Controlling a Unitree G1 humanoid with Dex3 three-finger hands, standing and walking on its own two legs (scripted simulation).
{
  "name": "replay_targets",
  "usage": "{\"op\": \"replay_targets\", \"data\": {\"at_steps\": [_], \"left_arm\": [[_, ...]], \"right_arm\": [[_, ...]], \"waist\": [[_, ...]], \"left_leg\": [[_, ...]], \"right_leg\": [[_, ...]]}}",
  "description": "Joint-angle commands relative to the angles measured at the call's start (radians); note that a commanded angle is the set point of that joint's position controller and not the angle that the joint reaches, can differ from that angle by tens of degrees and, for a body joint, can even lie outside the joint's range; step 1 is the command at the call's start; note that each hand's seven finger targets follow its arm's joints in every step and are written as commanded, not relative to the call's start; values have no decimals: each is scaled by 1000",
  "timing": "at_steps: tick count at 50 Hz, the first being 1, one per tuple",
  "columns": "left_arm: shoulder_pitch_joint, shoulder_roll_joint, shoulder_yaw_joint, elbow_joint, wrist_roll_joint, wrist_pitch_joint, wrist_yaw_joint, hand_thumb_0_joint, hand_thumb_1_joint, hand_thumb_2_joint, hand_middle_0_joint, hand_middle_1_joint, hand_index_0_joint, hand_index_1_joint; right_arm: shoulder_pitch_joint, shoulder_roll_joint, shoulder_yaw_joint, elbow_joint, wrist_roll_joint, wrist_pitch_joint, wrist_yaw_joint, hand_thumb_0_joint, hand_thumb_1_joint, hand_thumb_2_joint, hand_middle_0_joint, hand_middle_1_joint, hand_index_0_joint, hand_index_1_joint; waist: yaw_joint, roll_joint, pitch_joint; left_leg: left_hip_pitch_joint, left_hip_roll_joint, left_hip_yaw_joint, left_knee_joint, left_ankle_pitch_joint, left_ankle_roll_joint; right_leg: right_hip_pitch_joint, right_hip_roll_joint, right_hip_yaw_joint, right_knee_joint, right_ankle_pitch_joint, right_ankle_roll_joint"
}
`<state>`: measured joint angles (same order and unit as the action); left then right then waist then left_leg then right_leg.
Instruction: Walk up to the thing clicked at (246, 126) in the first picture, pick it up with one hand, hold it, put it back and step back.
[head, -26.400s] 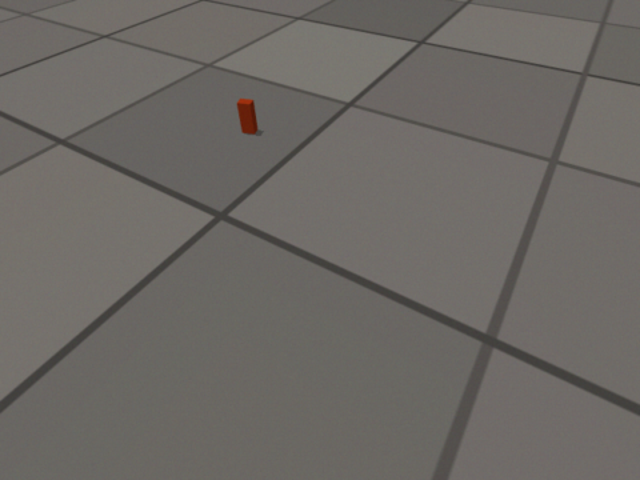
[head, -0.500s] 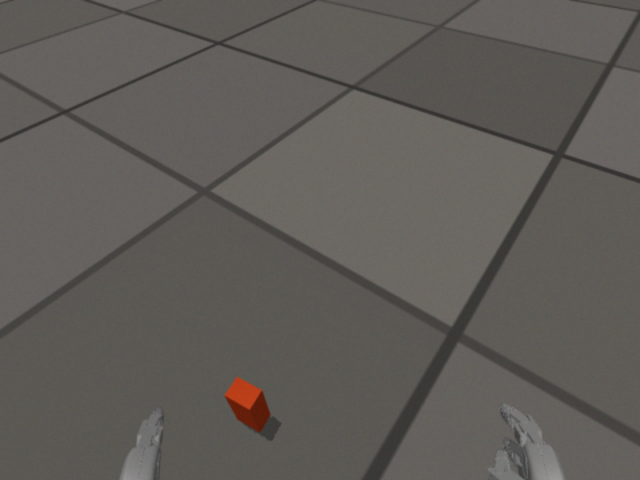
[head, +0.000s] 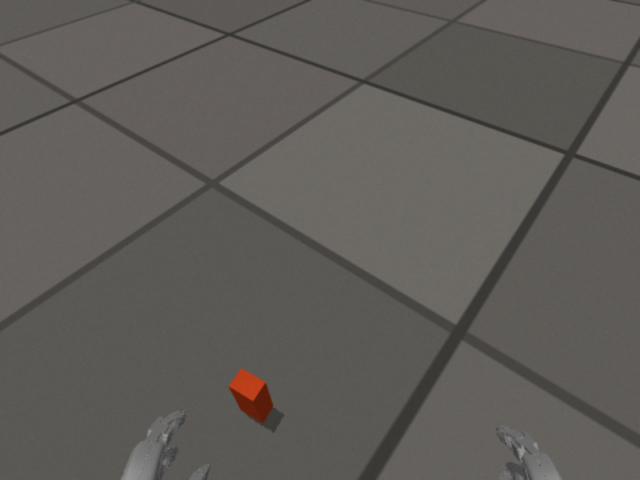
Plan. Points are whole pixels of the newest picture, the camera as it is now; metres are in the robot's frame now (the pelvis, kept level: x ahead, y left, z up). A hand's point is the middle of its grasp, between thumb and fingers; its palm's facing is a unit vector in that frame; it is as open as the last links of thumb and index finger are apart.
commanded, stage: stand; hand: left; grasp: from the side
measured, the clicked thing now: (252, 397) +0.46 +0.24 -0.64
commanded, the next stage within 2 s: none
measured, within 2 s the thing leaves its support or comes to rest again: neither
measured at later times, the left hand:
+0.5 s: hand out of the picture +0.06 +0.26 -0.12, palm faces -0.01 -0.94 -0.34, open 7.4 cm
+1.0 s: hand out of the picture +0.02 +0.26 -0.11, palm faces -0.02 -0.93 -0.36, open 7.4 cm
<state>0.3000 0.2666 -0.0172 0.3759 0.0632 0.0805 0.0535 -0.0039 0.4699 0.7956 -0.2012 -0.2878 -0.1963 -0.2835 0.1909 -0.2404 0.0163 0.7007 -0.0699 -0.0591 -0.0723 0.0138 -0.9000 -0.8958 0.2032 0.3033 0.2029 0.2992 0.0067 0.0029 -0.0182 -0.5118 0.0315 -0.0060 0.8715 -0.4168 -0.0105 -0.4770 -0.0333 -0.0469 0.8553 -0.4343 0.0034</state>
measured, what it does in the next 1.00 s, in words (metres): stands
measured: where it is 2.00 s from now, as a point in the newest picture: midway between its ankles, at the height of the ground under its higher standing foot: outside the picture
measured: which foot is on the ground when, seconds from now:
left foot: down 0.00-1.00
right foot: down 0.00-1.00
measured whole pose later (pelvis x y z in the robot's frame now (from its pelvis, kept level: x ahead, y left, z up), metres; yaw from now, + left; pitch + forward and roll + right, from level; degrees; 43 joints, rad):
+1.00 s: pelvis -0.01 +0.00 +0.05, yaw +0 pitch -3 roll +0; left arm 0.17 0.33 0.00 1.17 0.02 -0.01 0.01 0.00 0.90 0.90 -0.21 -0.30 -0.20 -0.30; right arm 0.15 -0.32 -0.02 1.15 -0.02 0.00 0.00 0.01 -0.90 -0.90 0.20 0.30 0.20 0.30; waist 0.01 0.02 0.05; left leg -0.16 0.01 0.01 0.36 -0.15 -0.01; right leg -0.13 -0.04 -0.05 0.36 -0.18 0.02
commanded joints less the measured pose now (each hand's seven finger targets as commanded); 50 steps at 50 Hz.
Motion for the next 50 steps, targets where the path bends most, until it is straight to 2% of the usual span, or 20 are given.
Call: {"op": "replay_targets", "data": {"at_steps": [1, 4, 5, 14, 15, 16, 19, 23, 24, 25, 27, 30, 33, 36, 37, 38, 39, 42, 46, 50], "left_arm": [[-61, 190, 90, 95, -13, -106, -26, 0, 900, 900, -200, -300, -200, -301], [-85, 204, 85, 211, -17, -117, -23, 0, 900, 900, -200, -300, -200, -301], [-102, 203, 83, 242, -20, -119, -23, 0, 900, 900, -200, -300, -200, -301], [-125, 228, 70, 476, -33, -122, -15, 0, 900, 900, -200, -300, -200, -301], [-137, 234, 69, 495, -34, -119, -14, 0, 900, 900, -200, -300, -200, -301], [-137, 239, 69, 513, -36, -118, -13, 0, 900, 900, -200, -300, -200, -301], [-142, 243, 62, 567, -37, -114, -14, 0, 900, 900, -200, -300, -200, -301], [-154, 244, 53, 622, -37, -110, -17, 0, 900, 900, -200, -300, -200, -301], [-172, 244, 51, 632, -38, -107, -19, 0, 900, 900, -200, -300, -200, -301], [-169, 249, 54, 643, -35, -104, -19, 0, 900, 900, -200, -300, -200, -301], [-164, 251, 53, 667, -34, -103, -21, 0, 900, 900, -200, -300, -200, -301], [-175, 251, 52, 683, -34, -109, -25, 0, 900, 900, -200, -300, -200, -301], [-178, 250, 53, 699, -33, -110, -26, 0, 900, 900, -200, -300, -200, -301], [-176, 254, 53, 713, -33, -106, -30, 0, 900, 900, -200, -300, -200, -301], [-165, 253, 50, 716, -31, -107, -31, 0, 900, 900, -200, -300, -200, -301], [-167, 260, 52, 720, -32, -108, -31, 0, 900, 900, -200, -300, -200, -301], [-173, 259, 51, 719, -32, -108, -32, 0, 900, 900, -200, -300, -200, -301], [-168, 259, 49, 722, -32, -115, -30, 0, 900, 900, -200, -300, -200, -301], [-190, 268, 52, 722, -39, -118, -27, 0, 900, 900, -200, -300, -200, -301], [-183, 272, 51, 731, -41, -113, -30, 0, 900, 900, -200, -300, -200, -301]], "right_arm": [[-24, -206, -98, -19, 13, -6, 45, 0, -900, -900, 200, 300, 200, 300], [-48, -202, -99, 36, 14, 1, 56, 0, -900, -900, 200, 300, 200, 300], [-49, -209, -98, 55, 13, 5, 56, 0, -900, -900, 200, 300, 200, 300], [-40, -236, -87, 205, 30, 26, 52, 0, -900, -900, 200, 300, 200, 300], [-35, -237, -85, 224, 33, 29, 51, 0, -900, -900, 200, 300, 200, 300], [-44, -246, -86, 235, 33, 29, 50, 0, -900, -900, 200, 300, 200, 300], [-56, -257, -81, 273, 38, 32, 48, 0, -900, -900, 200, 300, 200, 300], [-67, -266, -76, 317, 42, 36, 49, 0, -900, -900, 200, 300, 200, 300], [-65, -270, -75, 327, 42, 37, 49, 0, -900, -900, 200, 300, 200, 300], [-79, -278, -77, 332, 40, 39, 48, 0, -900, -900, 200, 300, 200, 300], [-89, -271, -76, 341, 41, 43, 51, 0, -900, -900, 200, 300, 200, 300], [-83, -268, -77, 356, 43, 39, 54, 0, -900, -900, 200, 300, 200, 300], [-93, -272, -78, 365, 43, 40, 55, 0, -900, -900, 200, 300, 200, 300], [-96, -277, -78, 372, 42, 46, 57, 0, -900, -900, 200, 300, 200, 300], [-100, -272, -76, 370, 44, 48, 61, 0, -900, -900, 200, 300, 200, 300], [-95, -273, -78, 372, 44, 47, 61, 0, -900, -900, 200, 300, 200, 300], [-85, -275, -76, 376, 44, 47, 62, 0, -900, -900, 200, 300, 200, 300], [-94, -269, -75, 376, 47, 44, 65, 0, -900, -900, 200, 300, 200, 300], [-87, -274, -73, 386, 48, 42, 64, 0, -900, -900, 200, 300, 200, 300], [-83, -278, -68, 393, 48, 45, 64, 0, -900, -900, 200, 300, 200, 300]], "waist": [[5, -16, -105], [7, -1, -87], [6, 18, -51], [1, 3, -36], [-3, 2, -22], [3, 7, -35], [6, 6, -19], [6, 14, 25], [-2, 37, 48], [4, 42, 57], [6, 23, 86], [2, 14, 53], [3, 25, 62], [4, 30, 86], [7, 12, 106], [2, 2, 80], [-3, 6, 73], [-2, -11, 42], [-9, -11, 45], [-8, -3, 57]], "left_leg": [[157, 13, -57, -189, 215, 68], [199, 21, -61, -238, 258, 65], [184, 24, -67, -274, 211, 65], [319, 49, -74, -397, 382, 46], [304, 50, -78, -428, 353, 42], [332, 53, -77, -431, 394, 44], [361, 61, -79, -471, 410, 39], [352, 67, -88, -543, 333, 33], [325, 69, -96, -578, 263, 32], [310, 70, -105, -599, 194, 32], [304, 71, -110, -619, 150, 31], [324, 70, -103, -618, 186, 29], [313, 73, -106, -631, 138, 30], [277, 73, -116, -649, 46, 30], [267, 70, -116, -646, 39, 29], [303, 71, -108, -631, 78, 32], [295, 67, -110, -633, 62, 28], [345, 67, -95, -599, 159, 32], [368, 71, -85, -586, 219, 34], [343, 71, -84, -596, 181, 31]], "right_leg": [[110, -74, 120, -213, 226, -72], [137, -70, 103, -243, 251, -56], [135, -67, 103, -266, 217, -51], [285, -88, 99, -389, 388, -36], [299, -85, 96, -405, 350, -34], [318, -90, 97, -414, 385, -34], [337, -92, 91, -450, 385, -26], [349, -89, 86, -503, 298, -15], [347, -83, 81, -506, 263, -13], [349, -80, 77, -511, 232, -12], [327, -79, 76, -526, 194, -10], [351, -91, 87, -542, 219, -12], [344, -90, 88, -553, 197, -8], [325, -79, 82, -559, 127, -7], [305, -79, 84, -568, 92, -6], [306, -88, 96, -574, 102, -12], [297, -86, 98, -581, 83, -10], [300, -99, 107, -591, 132, -13], [299, -108, 120, -596, 164, -15], [307, -100, 116, -596, 146, -13]]}}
